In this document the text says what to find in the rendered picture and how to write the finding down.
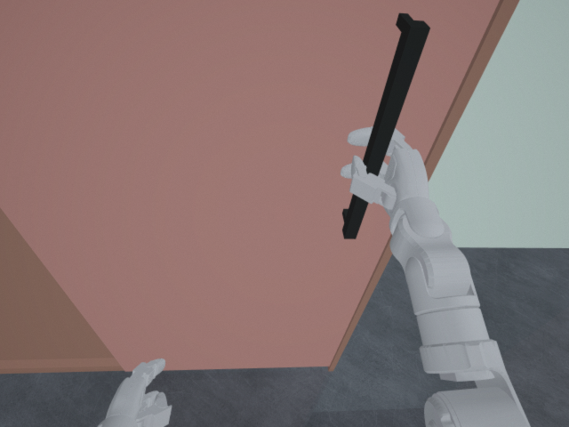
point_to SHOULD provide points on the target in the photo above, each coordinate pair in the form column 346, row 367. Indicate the wardrobe door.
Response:
column 176, row 164
column 37, row 319

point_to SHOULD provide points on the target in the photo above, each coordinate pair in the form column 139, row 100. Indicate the robot right hand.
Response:
column 403, row 178

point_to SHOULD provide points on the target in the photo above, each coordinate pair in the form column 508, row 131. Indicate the handle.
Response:
column 414, row 34

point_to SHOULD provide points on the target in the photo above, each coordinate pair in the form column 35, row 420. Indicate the robot right upper arm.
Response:
column 479, row 407

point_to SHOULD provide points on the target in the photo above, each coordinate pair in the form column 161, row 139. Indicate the robot right forearm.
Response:
column 455, row 341

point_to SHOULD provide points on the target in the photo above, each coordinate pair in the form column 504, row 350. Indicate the robot left hand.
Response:
column 148, row 410

